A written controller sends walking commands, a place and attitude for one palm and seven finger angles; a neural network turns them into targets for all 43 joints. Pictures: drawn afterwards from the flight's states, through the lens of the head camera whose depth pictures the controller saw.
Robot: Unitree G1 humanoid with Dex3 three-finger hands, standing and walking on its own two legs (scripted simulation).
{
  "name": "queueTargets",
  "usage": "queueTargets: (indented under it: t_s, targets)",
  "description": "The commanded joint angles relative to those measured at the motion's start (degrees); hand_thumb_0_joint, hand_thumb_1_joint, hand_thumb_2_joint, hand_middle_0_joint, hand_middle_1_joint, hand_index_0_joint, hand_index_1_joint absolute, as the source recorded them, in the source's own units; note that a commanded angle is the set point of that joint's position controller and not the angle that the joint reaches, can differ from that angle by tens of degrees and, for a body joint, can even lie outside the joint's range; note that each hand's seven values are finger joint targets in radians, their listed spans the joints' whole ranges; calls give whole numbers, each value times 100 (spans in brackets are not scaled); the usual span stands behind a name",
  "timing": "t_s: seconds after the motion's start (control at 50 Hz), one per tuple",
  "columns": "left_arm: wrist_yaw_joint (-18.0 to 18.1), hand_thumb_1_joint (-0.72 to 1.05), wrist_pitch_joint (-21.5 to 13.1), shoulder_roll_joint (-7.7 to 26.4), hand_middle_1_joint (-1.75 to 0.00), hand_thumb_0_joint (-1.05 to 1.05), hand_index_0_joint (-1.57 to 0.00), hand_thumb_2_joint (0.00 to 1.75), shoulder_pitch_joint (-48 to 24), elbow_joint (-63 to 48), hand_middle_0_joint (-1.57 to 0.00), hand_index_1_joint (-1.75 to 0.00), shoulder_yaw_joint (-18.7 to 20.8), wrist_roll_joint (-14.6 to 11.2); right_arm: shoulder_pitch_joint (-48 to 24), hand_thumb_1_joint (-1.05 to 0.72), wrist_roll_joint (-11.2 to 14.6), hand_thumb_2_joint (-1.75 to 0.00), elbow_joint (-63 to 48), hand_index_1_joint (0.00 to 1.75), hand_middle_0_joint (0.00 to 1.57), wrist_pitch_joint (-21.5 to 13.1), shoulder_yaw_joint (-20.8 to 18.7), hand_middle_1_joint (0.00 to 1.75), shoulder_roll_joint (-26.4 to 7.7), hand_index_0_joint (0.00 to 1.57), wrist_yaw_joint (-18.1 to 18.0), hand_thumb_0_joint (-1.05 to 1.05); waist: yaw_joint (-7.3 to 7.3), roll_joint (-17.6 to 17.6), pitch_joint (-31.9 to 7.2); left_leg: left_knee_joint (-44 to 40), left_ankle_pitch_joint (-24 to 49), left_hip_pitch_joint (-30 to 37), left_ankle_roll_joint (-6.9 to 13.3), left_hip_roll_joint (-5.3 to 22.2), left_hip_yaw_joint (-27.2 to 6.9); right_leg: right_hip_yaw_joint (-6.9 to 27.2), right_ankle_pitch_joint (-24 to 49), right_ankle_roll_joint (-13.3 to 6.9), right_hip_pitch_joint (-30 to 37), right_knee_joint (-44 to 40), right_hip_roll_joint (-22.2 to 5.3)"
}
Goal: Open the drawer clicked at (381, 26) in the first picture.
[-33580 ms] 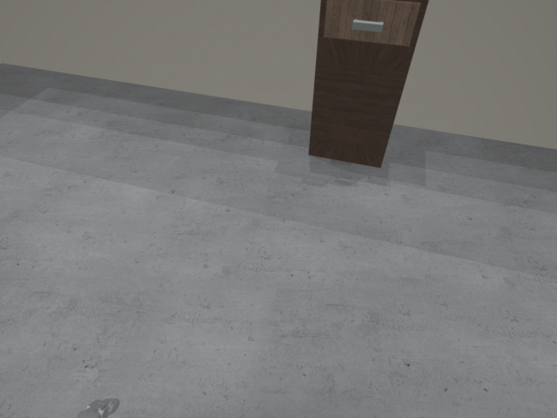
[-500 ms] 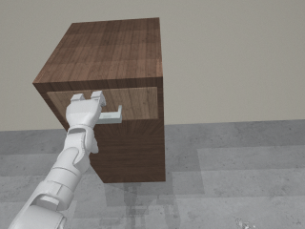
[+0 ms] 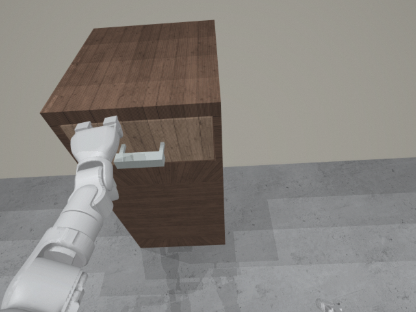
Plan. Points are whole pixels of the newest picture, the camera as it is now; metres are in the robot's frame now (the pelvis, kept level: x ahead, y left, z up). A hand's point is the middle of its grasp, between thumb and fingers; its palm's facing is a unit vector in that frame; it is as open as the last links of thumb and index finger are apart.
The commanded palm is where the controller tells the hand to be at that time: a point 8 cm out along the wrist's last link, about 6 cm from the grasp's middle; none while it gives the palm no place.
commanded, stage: re-aim the fingers above the handle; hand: left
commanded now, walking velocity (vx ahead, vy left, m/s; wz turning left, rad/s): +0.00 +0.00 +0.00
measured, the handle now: (141, 153) +0.49 +0.20 -0.01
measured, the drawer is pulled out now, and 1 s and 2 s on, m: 0.00 0.00 0.00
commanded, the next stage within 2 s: lower the fingers behind the handle in 0.88 s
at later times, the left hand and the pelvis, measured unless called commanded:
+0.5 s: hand (99, 160) +0.41 +0.26 +0.06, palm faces -0.07 +0.01 -1.00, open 13.8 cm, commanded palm +0.38 +0.21 +0.11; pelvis +0.00 +0.01 +0.00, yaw +0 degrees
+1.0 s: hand (110, 166) +0.41 +0.24 +0.04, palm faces -0.12 -0.03 -0.99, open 13.9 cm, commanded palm +0.39 +0.21 +0.11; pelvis +0.00 +0.01 +0.00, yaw +0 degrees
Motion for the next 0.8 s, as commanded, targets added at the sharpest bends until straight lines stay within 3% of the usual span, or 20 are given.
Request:
queueTargets:
  t_s: [0.0,0.04,0.08,0.12,0.16,0.18,0.2,0.28,0.34,0.4,0.44,0.48,0.5,0.52,0.6,0.62,0.64,0.66,0.72,0.78]
  targets:
    - [-852,-50,-244,-328,-120,0,-30,30,-1532,-1923,-30,-120,-882,-419,-387,-90,31,-90,-1036,30,20,-175,-367,30,-890,20,-77,0,-379,-1063,-1769,-82,1949,922,137,-76,-5,83,3270,360,1410,-435,-358]
    - [-1051,-50,-830,-385,-120,0,-30,30,-1998,-2558,-30,-120,-1085,-470,-339,-90,-41,-90,-942,30,20,-271,-371,30,-856,20,-109,0,-526,-581,-1467,54,2083,1294,200,-78,-150,44,2714,278,753,-401,-298]
    - [-879,-50,-1427,-66,-120,0,-30,30,-2488,-2982,-30,-120,-850,-339,-199,-90,-96,-90,-795,30,20,-382,-379,30,-762,20,-131,0,-501,-149,-1479,116,1957,1522,173,-61,-306,44,2047,185,321,-368,-268]
    - [-389,-50,-1970,349,-120,0,-30,30,-3098,-3513,-30,-120,-386,-113,-2,-90,-149,-90,-666,30,20,-485,-417,30,-680,20,-137,0,-375,204,-1960,218,2111,1854,102,-8,-412,16,1688,88,24,-197,-236]
    - [268,-50,-2159,768,-120,0,-30,30,-3052,-3386,-30,-120,281,122,104,-90,-172,-90,-529,30,20,-561,-467,30,-621,20,-111,0,-149,346,-2178,313,2305,1807,-65,57,-443,-79,1540,17,-198,57,-194]
    - [576,-50,-2092,906,-120,0,-30,30,-2960,-3098,-30,-120,559,200,121,-90,-169,-90,-468,30,20,-566,-484,30,-615,20,-80,0,-71,219,-2121,361,2375,1629,-128,50,-426,-151,1575,-18,-201,163,-152]
    - [855,-50,-1884,1519,-120,0,-30,30,-2930,-2717,-30,-120,1171,253,145,-90,-180,-90,-395,30,20,-534,-474,30,-683,20,-52,0,131,143,-2284,327,2322,1319,-170,12,-390,-161,1593,-48,66,244,-126]
    - [1259,-50,-778,1337,-120,0,-30,30,-2307,-1414,-30,-120,856,146,-317,-90,-109,-90,-571,30,20,-367,-251,30,-639,20,-34,0,270,-698,-1734,114,1510,302,-113,-62,12,-45,1657,63,700,43,-179]
    - [1022,-50,100,1262,-120,0,-30,30,-1666,-229,-30,-120,654,203,-372,-90,-95,-90,-604,30,20,-130,-179,30,-738,20,0,0,381,-849,-1704,-95,1423,20,-143,-10,119,49,1755,122,1043,-132,-228]
    - [247,-50,887,770,-120,0,-30,30,-1252,269,-30,-120,107,66,-422,-90,36,-90,-781,30,20,9,-204,30,-898,20,72,0,203,-956,-1954,-210,1704,298,-102,15,129,-5,2233,185,1500,-286,-214]
    - [-477,-50,783,211,-120,0,-30,30,-1280,-602,-30,-120,-441,-270,-337,-90,65,-90,-993,30,20,0,-283,30,-1009,20,18,0,-141,-1257,-2049,-87,2082,692,37,38,82,-30,2956,268,1552,-302,-259]
    - [-1110,-50,250,-407,-120,0,-30,30,-1628,-1762,-30,-120,-966,-567,-402,-90,32,-90,-1091,30,20,-50,-346,30,-1007,20,-39,0,-485,-1364,-1829,47,2225,955,180,-8,-39,-49,3238,344,1266,-356,-306]
    - [-1264,-50,-95,-739,-120,0,-30,30,-2064,-2298,-30,-120,-1376,-661,-440,-90,29,-90,-1124,30,20,-140,-312,30,-952,20,-77,0,-640,-1058,-1673,67,2246,1120,217,-21,-141,-33,2941,323,1019,-369,-331]
    - [-1256,-50,-449,-604,-120,0,-30,30,-2397,-2731,-30,-120,-1314,-683,-404,-90,9,-90,-1009,30,20,-263,-315,30,-885,20,-108,0,-656,-650,-1644,122,2320,1423,235,-6,-263,-34,2575,282,707,-349,-314]
    - [-524,-50,-1601,255,-120,0,-30,30,-3394,-4104,-30,-120,-609,-426,16,-90,-140,-90,-634,30,20,-608,-376,30,-738,20,-171,0,-486,700,-2268,275,3140,2653,-35,127,-646,-124,1706,87,-242,-136,-200]
    - [-289,-50,-1707,-167,-120,0,-30,30,-3272,-3833,-30,-120,-853,-280,124,-90,-152,-90,-526,30,20,-698,-381,30,-658,20,-152,0,-516,612,-2175,329,3134,2656,-91,179,-660,-186,1489,89,-567,-65,-195]
    - [-34,-50,-1830,138,-120,0,-30,30,-3284,-3398,-30,-120,-443,-73,209,-90,-161,-90,-375,30,20,-698,-413,30,-663,20,-140,0,-476,271,-1648,339,2840,2271,-177,205,-697,-268,1281,46,-845,-14,-140]
    - [257,-50,-1879,136,-120,0,-30,30,-3292,-3018,-30,-120,-315,148,236,-90,-173,-90,-297,30,20,-717,-412,30,-637,20,-87,0,-401,23,-1602,382,2442,1893,-190,177,-635,-272,1114,37,-893,70,-143]
    - [931,-50,-1190,821,-120,0,-30,30,-2742,-1389,-30,-120,593,411,91,-90,-147,-90,-289,30,20,-567,-376,30,-698,20,38,0,26,-574,-1406,177,1512,777,-194,43,-406,-318,858,-35,-381,142,-87]
    - [1026,-50,-306,1007,-120,0,-30,30,-2491,-597,-30,-120,591,272,-162,-90,-166,-90,-487,30,20,-341,-260,30,-723,20,51,0,222,-600,-1698,45,1293,397,-163,-7,-87,-179,1089,42,332,-1,-166]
